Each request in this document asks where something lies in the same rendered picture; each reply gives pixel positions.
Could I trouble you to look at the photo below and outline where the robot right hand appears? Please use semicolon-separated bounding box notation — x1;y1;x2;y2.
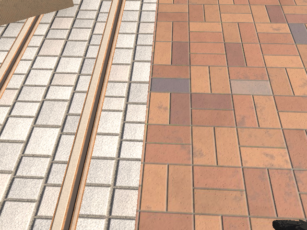
272;219;307;230

